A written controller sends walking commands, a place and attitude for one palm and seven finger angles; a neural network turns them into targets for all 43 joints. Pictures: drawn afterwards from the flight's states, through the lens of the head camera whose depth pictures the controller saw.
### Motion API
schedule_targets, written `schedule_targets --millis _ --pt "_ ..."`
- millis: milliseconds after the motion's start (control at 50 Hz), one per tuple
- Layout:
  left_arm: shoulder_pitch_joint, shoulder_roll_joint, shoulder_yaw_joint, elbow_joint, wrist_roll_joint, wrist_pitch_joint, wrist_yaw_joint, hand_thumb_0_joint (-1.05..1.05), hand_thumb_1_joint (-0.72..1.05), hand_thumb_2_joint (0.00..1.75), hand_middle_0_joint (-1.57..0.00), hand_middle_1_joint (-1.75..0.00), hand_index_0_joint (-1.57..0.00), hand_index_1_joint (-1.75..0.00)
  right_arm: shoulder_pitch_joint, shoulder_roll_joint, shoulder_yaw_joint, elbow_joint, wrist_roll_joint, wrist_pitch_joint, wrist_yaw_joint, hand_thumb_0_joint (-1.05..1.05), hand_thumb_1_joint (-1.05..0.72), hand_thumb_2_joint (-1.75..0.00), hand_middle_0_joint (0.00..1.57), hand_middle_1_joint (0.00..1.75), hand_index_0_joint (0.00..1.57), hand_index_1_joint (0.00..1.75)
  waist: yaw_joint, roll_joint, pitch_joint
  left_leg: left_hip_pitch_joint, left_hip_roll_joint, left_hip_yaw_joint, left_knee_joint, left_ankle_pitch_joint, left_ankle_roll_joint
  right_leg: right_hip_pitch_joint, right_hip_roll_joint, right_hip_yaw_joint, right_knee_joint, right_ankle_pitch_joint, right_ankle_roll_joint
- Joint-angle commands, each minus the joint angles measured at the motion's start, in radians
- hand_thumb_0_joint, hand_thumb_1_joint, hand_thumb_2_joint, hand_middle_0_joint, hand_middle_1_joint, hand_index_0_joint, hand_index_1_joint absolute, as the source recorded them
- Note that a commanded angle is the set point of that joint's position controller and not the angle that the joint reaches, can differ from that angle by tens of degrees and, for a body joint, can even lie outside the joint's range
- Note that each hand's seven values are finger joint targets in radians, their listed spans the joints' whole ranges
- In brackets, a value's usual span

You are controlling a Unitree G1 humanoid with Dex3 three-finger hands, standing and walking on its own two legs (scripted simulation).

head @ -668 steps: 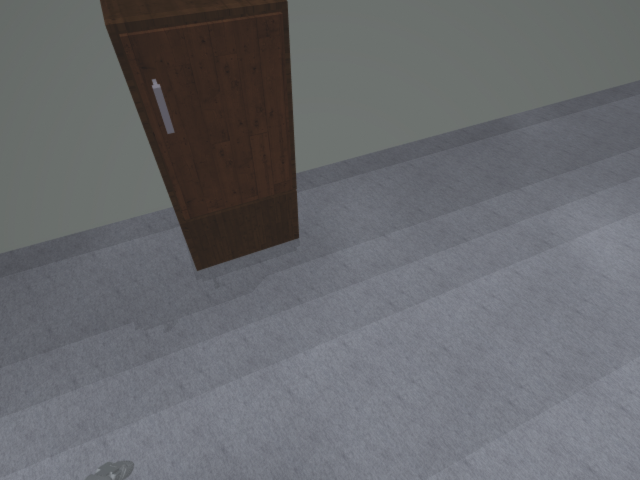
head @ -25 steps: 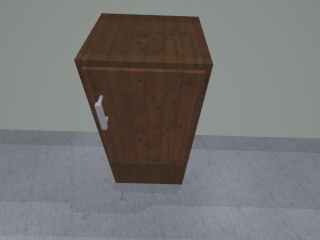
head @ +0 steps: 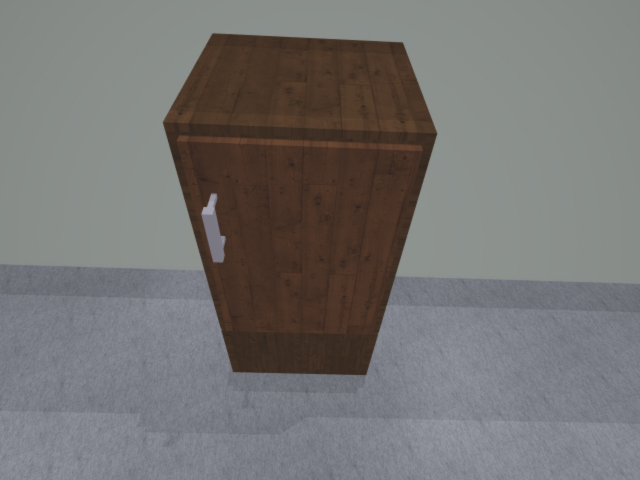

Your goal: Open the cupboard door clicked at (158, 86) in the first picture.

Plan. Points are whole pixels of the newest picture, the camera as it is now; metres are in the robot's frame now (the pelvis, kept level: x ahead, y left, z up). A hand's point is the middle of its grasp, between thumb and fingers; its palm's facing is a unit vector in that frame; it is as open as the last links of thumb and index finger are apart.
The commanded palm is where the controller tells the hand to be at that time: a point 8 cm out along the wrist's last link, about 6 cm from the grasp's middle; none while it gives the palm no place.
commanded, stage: raise the hand with hooked fingers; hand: left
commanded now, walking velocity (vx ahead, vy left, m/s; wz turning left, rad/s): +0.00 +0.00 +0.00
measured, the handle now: (215, 228) +0.55 +0.22 -0.04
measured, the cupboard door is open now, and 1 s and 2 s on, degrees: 0 0 0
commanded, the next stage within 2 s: none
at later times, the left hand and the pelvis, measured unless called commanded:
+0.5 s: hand (196, 474) +0.15 +0.16 -0.08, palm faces +0.01 -1.00 +0.04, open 8.5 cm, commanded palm +0.12 +0.24 -0.06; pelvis -0.04 -0.02 -0.09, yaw +2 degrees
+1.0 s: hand (149, 420) +0.20 +0.23 -0.04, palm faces +0.12 -0.99 -0.06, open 11.6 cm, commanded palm +0.17 +0.27 -0.05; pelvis -0.02 -0.02 -0.09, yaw +2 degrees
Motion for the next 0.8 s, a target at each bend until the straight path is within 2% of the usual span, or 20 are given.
schedule_targets --millis 0,40,60,80,100,120,140,160,220,240,280,320,380,420,500,540,600,660,720,780 --pt "0.080 0.083 0.015 -0.029 -0.004 -0.013 0.004 0.00 0.90 0.90 -0.20 -0.30 -0.20 -0.30 0.035 -0.102 -0.019 -0.034 0.000 -0.015 -0.008 0.00 -0.90 -0.90 0.20 0.30 0.20 0.30 0.011 0.032 0.060 -0.011 0.106 -0.141 -0.145 0.025 0.004 -0.046 -0.084 0.095 -0.102 0.079 -0.033" --pt "0.079 0.079 0.015 -0.028 -0.002 -0.011 0.004 0.00 0.90 0.90 -0.20 -0.30 -0.20 -0.30 0.036 -0.107 -0.021 -0.029 0.000 -0.016 -0.008 0.00 -0.90 -0.90 0.20 0.30 0.20 0.30 0.009 0.034 0.063 -0.010 0.109 -0.147 -0.155 0.014 0.005 -0.048 -0.081 0.091 -0.102 0.077 -0.030" --pt "0.123 0.103 0.010 0.001 0.007 -0.020 0.039 0.00 0.90 0.90 -0.20 -0.30 -0.20 -0.30 -0.066 -0.136 -0.021 -0.092 0.010 -0.015 -0.003 0.00 -0.90 -0.90 0.20 0.30 0.20 0.30 0.049 0.038 0.141 -0.059 0.116 -0.095 0.021 0.086 -0.023 -0.109 -0.124 0.137 -0.145 0.225 -0.024" --pt "-0.642 0.347 0.151 -1.621 -0.209 -0.231 0.044 0.00 0.88 0.89 -0.20 -0.32 -0.20 -0.32 -0.053 -0.291 -0.053 -0.465 0.064 -0.162 -0.041 0.00 -0.90 -0.90 0.20 0.30 0.20 0.30 -0.110 0.244 -0.400 0.245 0.007 -0.117 -0.080 0.141 -0.026 -0.046 -0.018 0.016 -0.026 0.210 -0.034" --pt "-0.180 0.268 0.131 -1.369 -0.131 -0.179 0.084 0.00 0.85 0.88 -0.20 -0.33 -0.20 -0.33 -0.117 -0.195 -0.007 -0.388 0.060 -0.264 -0.071 0.00 -0.90 -0.90 0.20 0.30 0.20 0.30 0.015 0.355 -0.371 0.287 0.060 -0.133 -0.128 0.139 -0.045 -0.087 0.005 -0.012 0.067 0.053 -0.049" --pt "-0.149 0.185 0.068 -1.288 -0.147 -0.131 0.131 0.00 0.83 0.87 -0.21 -0.34 -0.21 -0.34 -0.110 -0.199 -0.028 -0.339 0.067 -0.301 -0.076 0.00 -0.90 -0.90 0.20 0.30 0.20 0.30 -0.033 0.269 -0.277 0.152 0.059 -0.154 -0.166 -0.032 -0.076 -0.158 0.024 -0.038 0.096 -0.049 -0.037" --pt "0.169 -0.065 -0.063 -0.992 -0.147 -0.028 0.121 0.00 0.81 0.86 -0.21 -0.36 -0.21 -0.36 -0.100 -0.160 -0.021 -0.320 0.073 -0.297 -0.060 0.00 -0.90 -0.90 0.20 0.30 0.20 0.30 -0.031 0.185 -0.090 0.039 0.065 -0.180 -0.180 -0.153 -0.048 -0.246 0.019 -0.051 0.100 -0.073 -0.034" --pt "0.018 -0.047 -0.070 -1.205 -0.200 -0.047 0.102 0.00 0.78 0.85 -0.21 -0.37 -0.21 -0.37 -0.094 -0.204 -0.026 -0.405 0.078 -0.304 -0.060 0.00 -0.90 -0.90 0.20 0.30 0.20 0.30 -0.036 0.161 -0.009 -0.056 0.049 -0.208 -0.161 -0.236 -0.041 -0.232 0.015 -0.062 0.083 -0.062 -0.026" --pt "0.041 -0.012 -0.024 -1.010 -0.170 -0.185 0.046 0.00 0.71 0.82 -0.21 -0.42 -0.21 -0.42 -0.101 -0.236 -0.047 -0.467 0.052 -0.325 -0.056 0.00 -0.90 -0.90 0.20 0.30 0.20 0.30 -0.077 -0.103 0.096 -0.208 0.002 -0.186 0.032 -0.263 -0.029 -0.394 0.021 -0.061 0.072 -0.195 -0.013" --pt "0.024 -0.022 0.006 -0.916 -0.172 -0.248 0.013 0.00 0.69 0.81 -0.22 -0.43 -0.22 -0.43 -0.099 -0.236 -0.059 -0.469 0.037 -0.318 -0.047 0.00 -0.90 -0.90 0.20 0.30 0.20 0.30 -0.066 -0.244 0.076 -0.283 0.003 -0.182 0.109 -0.259 -0.035 -0.478 0.023 -0.069 0.123 -0.257 -0.009" --pt "0.179 -0.024 0.061 -0.847 -0.213 -0.399 -0.095 0.00 0.64 0.79 -0.22 -0.47 -0.22 -0.47 -0.133 -0.230 -0.085 -0.520 0.020 -0.324 -0.026 0.00 -0.90 -0.90 0.20 0.30 0.20 0.30 0.012 -0.343 -0.031 -0.399 -0.005 -0.138 0.248 -0.230 -0.039 -0.565 0.023 -0.054 0.226 -0.344 -0.014" --pt "0.309 0.064 0.177 -0.799 -0.253 -0.519 -0.227 0.00 0.60 0.77 -0.22 -0.50 -0.22 -0.50 -0.150 -0.231 -0.104 -0.574 0.023 -0.314 0.010 0.00 -0.90 -0.90 0.20 0.30 0.20 0.30 0.085 -0.226 -0.117 -0.470 -0.026 -0.103 0.337 -0.163 -0.051 -0.540 0.019 0.000 0.299 -0.284 -0.033" --pt "0.241 0.174 0.274 -0.827 -0.265 -0.597 -0.366 0.00 0.53 0.74 -0.23 -0.54 -0.23 -0.54 -0.200 -0.232 -0.108 -0.675 0.033 -0.288 0.027 0.00 -0.90 -0.90 0.20 0.30 0.20 0.30 0.098 -0.010 -0.219 -0.557 -0.043 -0.076 0.447 -0.167 -0.046 -0.569 0.008 0.033 0.418 -0.236 -0.045" --pt "0.156 0.259 0.334 -0.975 -0.272 -0.570 -0.365 0.00 0.48 0.72 -0.23 -0.57 -0.23 -0.57 -0.209 -0.234 -0.109 -0.723 0.034 -0.258 0.023 0.00 -0.90 -0.90 0.20 0.30 0.20 0.30 0.112 0.095 -0.271 -0.577 -0.036 -0.082 0.466 -0.194 -0.037 -0.588 0.016 0.058 0.462 -0.254 -0.045" --pt "0.003 0.257 0.334 -1.383 -0.327 -0.608 -0.300 0.00 0.39 0.68 -0.24 -0.63 -0.24 -0.63 -0.171 -0.197 -0.097 -0.753 0.032 -0.241 0.003 0.00 -0.90 -0.90 0.20 0.30 0.20 0.30 0.063 0.259 -0.415 -0.481 -0.003 -0.116 0.514 -0.141 -0.014 -0.602 0.030 0.075 0.475 -0.181 -0.042" --pt "-0.049 0.251 0.300 -1.516 -0.330 -0.654 -0.285 0.00 0.34 0.66 -0.24 -0.66 -0.24 -0.66 -0.139 -0.194 -0.093 -0.719 0.021 -0.247 -0.015 0.00 -0.90 -0.90 0.20 0.30 0.20 0.30 0.017 0.230 -0.446 -0.476 0.010 -0.136 0.559 -0.103 -0.004 -0.648 0.045 0.073 0.499 -0.147 -0.040" --pt "-0.094 0.193 0.202 -1.413 -0.328 -0.683 -0.331 0.00 0.27 0.63 -0.25 -0.70 -0.25 -0.70 -0.120 -0.208 -0.076 -0.650 0.019 -0.270 -0.027 0.00 -0.90 -0.90 0.20 0.30 0.20 0.30 -0.066 0.187 -0.326 -0.565 0.017 -0.153 0.631 -0.146 -0.002 -0.752 0.051 0.081 0.489 -0.203 -0.030" --pt "-0.071 0.217 0.204 -1.191 -0.336 -0.593 -0.430 0.00 0.20 0.60 -0.25 -0.75 -0.25 -0.75 -0.117 -0.234 -0.068 -0.628 0.038 -0.278 -0.045 0.00 -0.90 -0.90 0.20 0.30 0.20 0.30 -0.087 0.050 -0.269 -0.686 0.016 -0.154 0.672 -0.210 0.002 -0.758 0.044 0.111 0.451 -0.302 -0.016" --pt "-0.033 0.279 0.288 -1.010 -0.367 -0.413 -0.515 0.00 0.13 0.57 -0.25 -0.80 -0.25 -0.80 -0.139 -0.247 -0.066 -0.652 0.065 -0.269 -0.063 0.00 -0.90 -0.90 0.20 0.30 0.20 0.30 -0.028 -0.016 -0.283 -0.732 0.006 -0.137 0.653 -0.224 0.005 -0.673 0.023 0.159 0.387 -0.378 -0.005" --pt "0.018 0.360 0.442 -1.116 -0.426 -0.303 -0.508 0.00 0.06 0.54 -0.26 -0.84 -0.26 -0.84 -0.145 -0.232 -0.068 -0.699 0.067 -0.248 -0.066 0.00 -0.90 -0.90 0.20 0.30 0.20 0.30 0.053 -0.025 -0.480 -0.661 -0.004 -0.128 0.615 -0.078 0.004 -0.457 -0.004 0.164 0.400 -0.163 0.013"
